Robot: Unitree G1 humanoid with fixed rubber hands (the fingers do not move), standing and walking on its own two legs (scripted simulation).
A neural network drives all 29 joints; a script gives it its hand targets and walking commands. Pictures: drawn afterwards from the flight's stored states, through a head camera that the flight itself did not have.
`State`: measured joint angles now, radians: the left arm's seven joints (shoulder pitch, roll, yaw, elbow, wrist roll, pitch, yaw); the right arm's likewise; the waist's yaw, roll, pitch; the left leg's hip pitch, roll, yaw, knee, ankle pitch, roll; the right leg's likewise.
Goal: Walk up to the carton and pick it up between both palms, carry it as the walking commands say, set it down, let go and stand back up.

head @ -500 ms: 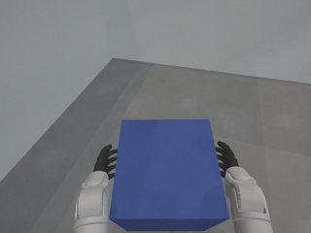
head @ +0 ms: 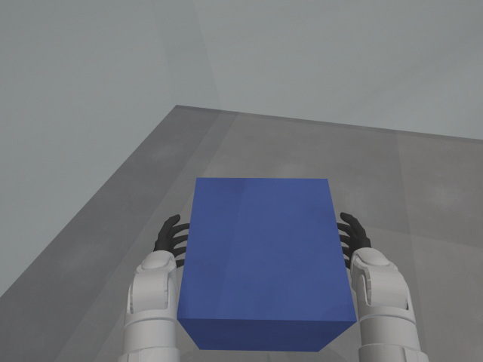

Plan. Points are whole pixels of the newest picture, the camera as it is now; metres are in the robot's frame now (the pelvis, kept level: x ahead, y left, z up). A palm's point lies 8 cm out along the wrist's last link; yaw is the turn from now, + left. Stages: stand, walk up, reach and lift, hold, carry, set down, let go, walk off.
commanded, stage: hold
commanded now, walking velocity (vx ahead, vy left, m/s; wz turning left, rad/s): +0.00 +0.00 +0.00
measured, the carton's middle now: (260, 268) +0.30 +0.00 -0.02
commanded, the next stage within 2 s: carry in 0.94 s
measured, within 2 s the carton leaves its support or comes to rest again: neither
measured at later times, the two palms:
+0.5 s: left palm (163, 275) +0.27 +0.16 +0.04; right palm (358, 265) +0.28 -0.16 +0.03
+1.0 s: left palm (163, 266) +0.28 +0.16 +0.04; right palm (355, 261) +0.28 -0.16 +0.04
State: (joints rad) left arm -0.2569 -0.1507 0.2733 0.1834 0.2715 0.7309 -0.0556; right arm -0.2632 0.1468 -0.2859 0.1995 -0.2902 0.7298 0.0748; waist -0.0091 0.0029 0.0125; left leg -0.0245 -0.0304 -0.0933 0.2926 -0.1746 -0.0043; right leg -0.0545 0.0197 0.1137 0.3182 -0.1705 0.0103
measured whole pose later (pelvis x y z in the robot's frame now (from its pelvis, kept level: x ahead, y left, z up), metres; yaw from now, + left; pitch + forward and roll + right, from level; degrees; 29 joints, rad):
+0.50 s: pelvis +0.00 -0.01 +0.00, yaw +1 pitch -6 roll +0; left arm -0.16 -0.13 0.24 0.10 0.23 0.73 -0.05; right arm -0.18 0.14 -0.19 0.12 -0.26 0.74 0.04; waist 0.00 0.01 0.04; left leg -0.02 -0.01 -0.12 0.28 -0.16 -0.02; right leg -0.04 0.03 0.10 0.30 -0.16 0.00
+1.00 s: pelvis +0.00 +0.00 +0.00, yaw +0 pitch -5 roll +0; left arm -0.22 -0.14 0.25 0.16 0.25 0.74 -0.05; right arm -0.22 0.14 -0.25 0.16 -0.28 0.75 0.06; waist 0.00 0.00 0.01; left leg -0.05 -0.04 -0.09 0.31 -0.18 0.00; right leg -0.08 0.01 0.11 0.35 -0.19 0.01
